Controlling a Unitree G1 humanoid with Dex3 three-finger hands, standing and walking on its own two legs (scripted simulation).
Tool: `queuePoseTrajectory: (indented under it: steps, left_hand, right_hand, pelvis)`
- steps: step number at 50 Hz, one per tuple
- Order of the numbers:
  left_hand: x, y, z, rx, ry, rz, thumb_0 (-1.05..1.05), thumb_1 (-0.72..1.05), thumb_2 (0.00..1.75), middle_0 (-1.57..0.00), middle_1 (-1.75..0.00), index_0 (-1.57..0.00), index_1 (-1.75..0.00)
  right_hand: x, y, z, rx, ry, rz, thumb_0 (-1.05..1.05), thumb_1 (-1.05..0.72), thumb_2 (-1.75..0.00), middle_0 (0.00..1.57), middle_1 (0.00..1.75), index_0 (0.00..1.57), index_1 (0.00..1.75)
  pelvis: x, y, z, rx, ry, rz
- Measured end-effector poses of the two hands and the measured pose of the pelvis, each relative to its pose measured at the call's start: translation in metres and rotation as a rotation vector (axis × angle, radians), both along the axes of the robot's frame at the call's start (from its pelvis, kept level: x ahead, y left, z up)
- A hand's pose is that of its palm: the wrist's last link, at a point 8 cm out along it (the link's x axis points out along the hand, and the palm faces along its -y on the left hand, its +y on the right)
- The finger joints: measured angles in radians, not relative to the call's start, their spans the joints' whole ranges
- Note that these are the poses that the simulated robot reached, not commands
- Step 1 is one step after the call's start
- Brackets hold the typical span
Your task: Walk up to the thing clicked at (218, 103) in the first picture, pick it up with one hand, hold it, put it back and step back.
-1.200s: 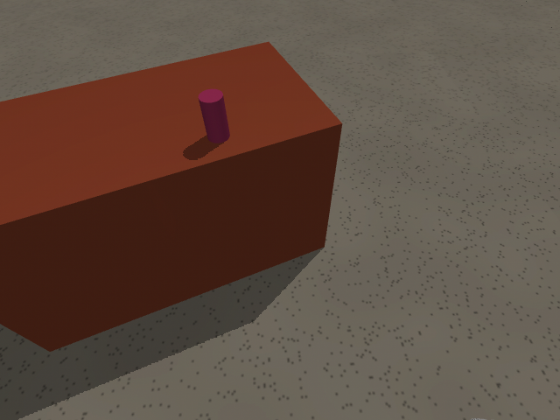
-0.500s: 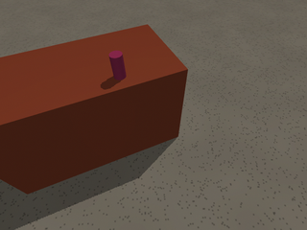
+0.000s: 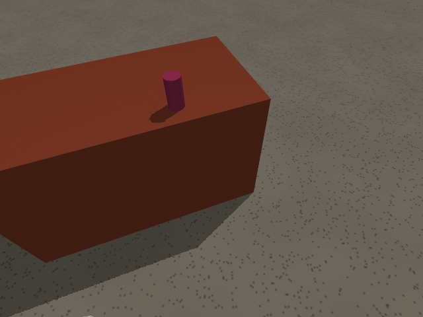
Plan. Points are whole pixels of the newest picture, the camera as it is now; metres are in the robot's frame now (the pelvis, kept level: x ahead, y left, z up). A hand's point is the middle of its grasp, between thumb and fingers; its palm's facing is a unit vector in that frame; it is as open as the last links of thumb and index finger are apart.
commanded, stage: walk up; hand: right
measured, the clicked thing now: (174, 91) +0.82 +0.15 -0.06
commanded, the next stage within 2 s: none
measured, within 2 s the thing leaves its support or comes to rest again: neither
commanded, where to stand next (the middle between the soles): +0.38 +0.19 m, yaw +18 degrees
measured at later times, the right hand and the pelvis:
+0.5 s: hand (290, 286) +0.20 -0.14 -0.15, palm faces -0.21 +0.91 -0.35, open 7.3 cm; pelvis +0.12 +0.11 -0.01, yaw +12 degrees
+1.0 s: hand (236, 180) +0.48 -0.05 -0.15, palm faces -0.39 +0.82 -0.42, open 7.3 cm; pelvis +0.28 +0.18 -0.03, yaw +19 degrees
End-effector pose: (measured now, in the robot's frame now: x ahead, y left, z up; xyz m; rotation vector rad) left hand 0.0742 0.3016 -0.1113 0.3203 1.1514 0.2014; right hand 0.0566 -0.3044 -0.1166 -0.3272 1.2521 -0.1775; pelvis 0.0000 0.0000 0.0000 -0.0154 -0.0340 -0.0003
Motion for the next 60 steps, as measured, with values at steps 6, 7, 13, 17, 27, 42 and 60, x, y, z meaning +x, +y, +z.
queuePoseTrajectory:
  steps: [6,7,13,17,27,42,60]
  left_hand:
    - [-0.023,0.048,0.008,0.064,-0.005,0.082,0.0,0.9,0.9,-0.2,-0.3,-0.21,-0.3]
    - [-0.026,0.058,0.008,0.072,0.003,0.092,0.0,0.9,0.9,-0.2,-0.3,-0.21,-0.3]
    - [-0.024,0.122,-0.013,0.095,0.041,0.133,0.01,0.9,0.9,-0.2,-0.3,-0.21,-0.3]
    - [-0.002,0.142,-0.024,0.08,0.064,0.14,0.01,0.91,0.9,-0.2,-0.3,-0.21,-0.3]
    - [0.071,0.138,0.0,0.017,-0.024,0.139,0.01,0.91,0.9,-0.2,-0.3,-0.21,-0.3]
    - [0.088,0.145,0.019,0.071,0.002,0.304,0.0,0.91,0.9,-0.2,-0.3,-0.21,-0.3]
    - [0.164,0.197,-0.033,-0.017,0.049,0.346,0.01,0.91,0.9,-0.2,-0.3,-0.21,-0.3]
  right_hand:
    - [0.03,0.006,0.01,-0.019,0.018,0.073,0.0,-0.91,-0.9,0.2,0.3,0.2,0.3]
    - [0.037,0.009,0.011,-0.024,0.017,0.084,0.0,-0.91,-0.9,0.2,0.3,0.2,0.3]
    - [0.088,0.044,0.008,-0.074,-0.03,0.133,0.0,-0.91,-0.9,0.2,0.3,0.2,0.3]
    - [0.108,0.074,0.004,-0.071,-0.074,0.128,0.0,-0.91,-0.9,0.2,0.3,0.2,0.3]
    - [0.16,0.12,0.003,0.002,-0.045,0.208,0.0,-0.9,-0.9,0.21,0.3,0.2,0.3]
    - [0.353,0.161,0.0,0.018,-0.126,0.409,0.0,-0.91,-0.9,0.2,0.3,0.2,0.3]
    - [0.459,0.25,0.017,-0.037,-0.25,0.462,0.0,-0.91,-0.9,0.2,0.3,0.2,0.3]
  pelvis:
    - [0.016,0.023,-0.002,-0.018,-0.003,0.069]
    - [0.02,0.028,-0.003,-0.02,-0.006,0.079]
    - [0.054,0.073,-0.025,-0.012,-0.012,0.132]
    - [0.073,0.095,-0.031,0.012,-0.019,0.158]
    - [0.138,0.113,-0.012,0.026,-0.012,0.215]
    - [0.239,0.134,-0.011,0.004,-0.012,0.306]
    - [0.307,0.191,-0.025,0.005,-0.016,0.336]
